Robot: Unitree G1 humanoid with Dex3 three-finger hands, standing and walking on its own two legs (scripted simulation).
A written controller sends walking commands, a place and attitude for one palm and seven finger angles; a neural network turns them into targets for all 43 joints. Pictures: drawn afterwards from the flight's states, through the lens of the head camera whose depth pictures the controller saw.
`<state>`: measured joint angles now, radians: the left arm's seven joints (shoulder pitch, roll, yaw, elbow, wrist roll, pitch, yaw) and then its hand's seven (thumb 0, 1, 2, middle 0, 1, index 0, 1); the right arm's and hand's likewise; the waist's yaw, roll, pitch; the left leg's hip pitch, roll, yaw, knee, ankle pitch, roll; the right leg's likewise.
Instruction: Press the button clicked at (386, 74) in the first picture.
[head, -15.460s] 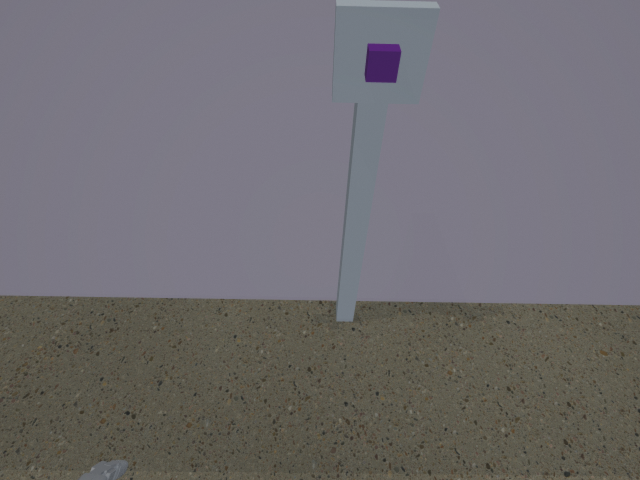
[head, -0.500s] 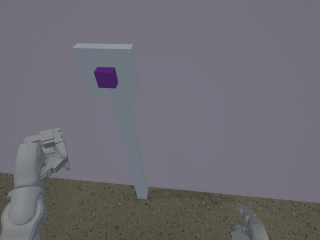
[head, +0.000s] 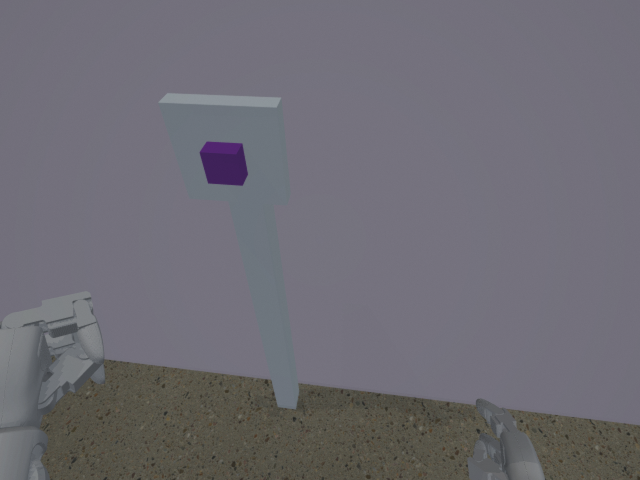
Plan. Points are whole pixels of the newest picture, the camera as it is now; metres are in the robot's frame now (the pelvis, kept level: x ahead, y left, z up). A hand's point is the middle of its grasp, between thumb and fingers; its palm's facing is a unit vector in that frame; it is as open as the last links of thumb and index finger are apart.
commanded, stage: draw the hand back to the body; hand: left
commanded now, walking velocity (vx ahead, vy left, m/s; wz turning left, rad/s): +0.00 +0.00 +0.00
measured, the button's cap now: (225, 162) +0.47 +0.20 +0.18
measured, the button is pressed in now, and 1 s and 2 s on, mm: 0 0 0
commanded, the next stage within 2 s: step back with the hand held close in 0.10 s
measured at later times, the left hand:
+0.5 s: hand (96, 368) +0.17 +0.24 +0.15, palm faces +0.29 -0.84 -0.46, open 3.1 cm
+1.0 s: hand (3, 444) +0.09 +0.27 +0.16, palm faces +0.38 -0.79 -0.49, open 3.1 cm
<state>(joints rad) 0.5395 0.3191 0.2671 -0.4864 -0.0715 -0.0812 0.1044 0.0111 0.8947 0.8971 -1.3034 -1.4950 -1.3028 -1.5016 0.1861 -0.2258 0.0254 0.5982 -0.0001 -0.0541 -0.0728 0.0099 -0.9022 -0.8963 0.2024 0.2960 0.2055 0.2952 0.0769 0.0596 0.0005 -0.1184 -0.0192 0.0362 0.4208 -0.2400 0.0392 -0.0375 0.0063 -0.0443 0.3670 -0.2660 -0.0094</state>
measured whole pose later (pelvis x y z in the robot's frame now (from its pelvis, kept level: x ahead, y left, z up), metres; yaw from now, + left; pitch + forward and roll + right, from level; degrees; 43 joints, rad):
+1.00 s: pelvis -0.09 +0.02 -0.02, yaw +2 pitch +1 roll -2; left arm 0.62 0.41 0.40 -0.60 -0.02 -0.24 0.14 0.01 0.89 0.90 -1.30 -1.49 -1.30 -1.50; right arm 0.25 -0.21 0.01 0.54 0.00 -0.05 -0.08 0.01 -0.90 -0.90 0.20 0.30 0.21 0.30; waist -0.01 0.01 0.00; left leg -0.45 -0.04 0.02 0.57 -0.15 0.08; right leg -0.32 0.04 0.02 0.58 -0.28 0.01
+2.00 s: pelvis -0.24 +0.09 -0.01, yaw -7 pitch +0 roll -2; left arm 0.70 0.41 0.39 -0.68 -0.04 -0.21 0.13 0.01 0.89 0.90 -1.31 -1.49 -1.31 -1.50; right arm 0.32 -0.21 0.00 0.66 -0.01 -0.06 -0.06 0.01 -0.90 -0.90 0.20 0.30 0.21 0.30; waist 0.02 -0.05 -0.09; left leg -0.49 -0.02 0.02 0.86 -0.31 -0.01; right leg -0.19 -0.01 -0.05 0.48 -0.31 -0.03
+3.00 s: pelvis -0.25 +0.13 +0.00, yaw -1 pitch -1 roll -1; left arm 0.33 0.18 0.00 1.14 0.00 0.02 0.02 0.00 0.91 0.90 -0.56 -0.73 -0.57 -0.72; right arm 0.28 -0.16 0.00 1.10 -0.02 0.02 -0.04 0.00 -0.92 -0.90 0.20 0.30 0.20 0.29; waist 0.01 0.02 0.07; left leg -0.22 -0.01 0.01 0.45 -0.21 0.02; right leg -0.13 -0.03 -0.10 0.41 -0.26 0.00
